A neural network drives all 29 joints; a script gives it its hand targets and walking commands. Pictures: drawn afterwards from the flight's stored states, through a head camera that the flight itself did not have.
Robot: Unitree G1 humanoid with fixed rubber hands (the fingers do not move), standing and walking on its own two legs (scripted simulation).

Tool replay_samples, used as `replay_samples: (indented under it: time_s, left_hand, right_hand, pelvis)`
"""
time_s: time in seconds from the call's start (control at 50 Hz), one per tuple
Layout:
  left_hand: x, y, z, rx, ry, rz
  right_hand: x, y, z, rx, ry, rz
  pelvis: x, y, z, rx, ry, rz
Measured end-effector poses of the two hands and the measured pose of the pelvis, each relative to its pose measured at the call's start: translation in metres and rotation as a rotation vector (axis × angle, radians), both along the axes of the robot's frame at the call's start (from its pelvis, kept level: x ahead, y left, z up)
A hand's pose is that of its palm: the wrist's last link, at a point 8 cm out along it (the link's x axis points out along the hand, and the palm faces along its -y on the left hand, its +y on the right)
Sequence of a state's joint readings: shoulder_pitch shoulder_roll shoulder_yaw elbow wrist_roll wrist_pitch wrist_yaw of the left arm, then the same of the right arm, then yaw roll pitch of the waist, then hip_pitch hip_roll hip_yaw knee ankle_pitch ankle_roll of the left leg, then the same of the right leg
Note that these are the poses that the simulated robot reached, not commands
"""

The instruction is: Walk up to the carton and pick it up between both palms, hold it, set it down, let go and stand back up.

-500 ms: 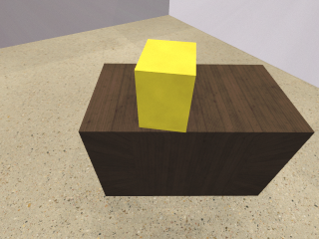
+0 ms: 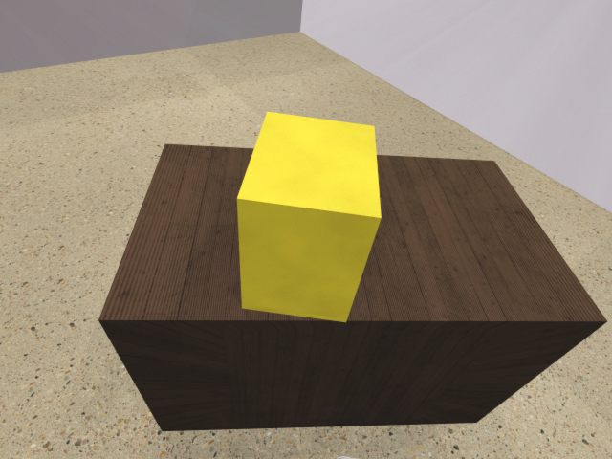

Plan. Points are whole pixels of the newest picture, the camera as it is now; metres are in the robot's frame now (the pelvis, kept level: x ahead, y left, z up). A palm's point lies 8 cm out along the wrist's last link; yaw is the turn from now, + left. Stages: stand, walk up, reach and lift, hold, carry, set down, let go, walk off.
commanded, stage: walk up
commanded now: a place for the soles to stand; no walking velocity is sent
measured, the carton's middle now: (307, 218) +0.54 -0.02 +0.00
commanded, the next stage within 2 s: none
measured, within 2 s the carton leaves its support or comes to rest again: neither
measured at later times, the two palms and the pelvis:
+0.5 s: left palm out of the picture +0.14 +0.25 -0.12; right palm out of the picture +0.18 -0.40 -0.12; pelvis +0.08 -0.08 -0.02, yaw +4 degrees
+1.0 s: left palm out of the picture +0.12 +0.27 -0.10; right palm out of the picture +0.15 -0.36 -0.12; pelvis +0.07 -0.05 -0.01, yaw +1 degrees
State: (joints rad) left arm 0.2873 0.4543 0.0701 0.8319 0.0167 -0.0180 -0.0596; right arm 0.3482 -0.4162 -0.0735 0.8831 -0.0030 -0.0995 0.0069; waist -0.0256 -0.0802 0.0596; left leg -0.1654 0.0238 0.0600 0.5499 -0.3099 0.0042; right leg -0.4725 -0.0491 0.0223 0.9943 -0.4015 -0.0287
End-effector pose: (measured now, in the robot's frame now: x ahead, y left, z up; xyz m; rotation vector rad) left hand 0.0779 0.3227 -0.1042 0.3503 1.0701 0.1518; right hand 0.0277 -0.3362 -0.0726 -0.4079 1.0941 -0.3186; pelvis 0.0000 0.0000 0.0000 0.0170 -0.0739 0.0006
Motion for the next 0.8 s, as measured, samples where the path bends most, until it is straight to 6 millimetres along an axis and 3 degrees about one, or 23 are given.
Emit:
replay_samples:
  time_s: [0.12, 0.22, 0.34, 0.46, 0.54, 0.62, 0.7, 0.8]
  left_hand:
    - [0.081, -0.021, 0.014, 0.037, -0.07, -0.039]
    - [0.111, -0.053, -0.001, 0.07, -0.053, 0.0]
    - [0.096, -0.091, -0.008, 0.051, 0.018, 0.054]
    - [0.073, -0.084, -0.012, 0.062, 0.031, 0.139]
    - [0.057, -0.062, -0.021, 0.077, 0.034, 0.176]
    - [0.044, -0.043, -0.026, 0.088, 0.064, 0.192]
    - [0.034, -0.036, -0.015, 0.103, 0.124, 0.173]
    - [0.027, -0.023, -0.001, 0.141, 0.136, 0.171]
  right_hand:
    - [0.006, -0.026, -0.013, 0.013, 0.102, -0.017]
    - [0.054, -0.06, -0.048, 0.039, 0.133, 0.006]
    - [0.116, -0.064, -0.066, 0.086, 0.141, 0.085]
    - [0.147, -0.067, -0.056, 0.055, 0.148, 0.141]
    - [0.153, -0.066, -0.046, 0.013, 0.149, 0.159]
    - [0.141, -0.056, -0.035, -0.006, 0.153, 0.16]
    - [0.131, -0.05, -0.025, -0.002, 0.132, 0.125]
    - [0.133, -0.036, -0.025, 0.03, 0.09, 0.119]
  pelvis:
    - [0.036, -0.027, -0.005, 0.011, -0.003, 0.002]
    - [0.067, -0.058, -0.025, -0.006, 0.017, -0.006]
    - [0.077, -0.077, -0.022, 0.006, 0.02, 0.026]
    - [0.083, -0.082, -0.022, -0.001, 0.032, 0.068]
    - [0.077, -0.074, -0.026, -0.024, 0.035, 0.091]
    - [0.068, -0.061, -0.025, -0.003, 0.028, 0.093]
    - [0.066, -0.05, -0.013, -0.053, 0.049, 0.093]
    - [0.062, -0.047, -0.007, -0.029, 0.078, 0.076]
